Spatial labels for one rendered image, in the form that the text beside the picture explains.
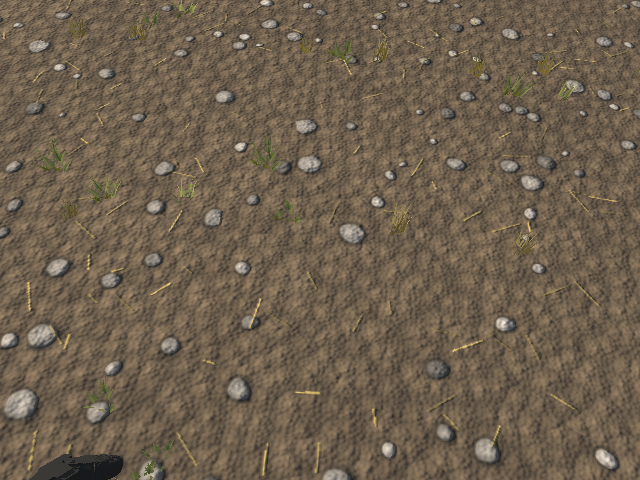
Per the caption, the left robot hand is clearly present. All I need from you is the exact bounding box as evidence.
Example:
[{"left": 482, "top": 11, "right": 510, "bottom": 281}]
[{"left": 29, "top": 454, "right": 123, "bottom": 480}]

